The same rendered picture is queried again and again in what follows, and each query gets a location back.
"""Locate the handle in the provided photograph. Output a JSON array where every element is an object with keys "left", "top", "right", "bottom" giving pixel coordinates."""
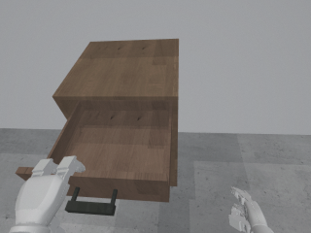
[{"left": 65, "top": 186, "right": 118, "bottom": 216}]

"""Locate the robot right hand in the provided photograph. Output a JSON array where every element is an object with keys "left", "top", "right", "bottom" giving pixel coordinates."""
[{"left": 228, "top": 186, "right": 268, "bottom": 233}]

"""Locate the robot left forearm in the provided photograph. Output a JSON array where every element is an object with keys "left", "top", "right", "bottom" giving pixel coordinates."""
[{"left": 9, "top": 223, "right": 51, "bottom": 233}]

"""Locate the robot left hand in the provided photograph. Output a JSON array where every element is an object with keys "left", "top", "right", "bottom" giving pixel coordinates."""
[{"left": 15, "top": 155, "right": 86, "bottom": 233}]

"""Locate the drawer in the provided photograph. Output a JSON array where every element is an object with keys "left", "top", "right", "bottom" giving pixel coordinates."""
[{"left": 16, "top": 100, "right": 173, "bottom": 203}]

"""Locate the cabinet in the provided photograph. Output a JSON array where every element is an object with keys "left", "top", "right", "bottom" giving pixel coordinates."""
[{"left": 52, "top": 38, "right": 179, "bottom": 186}]

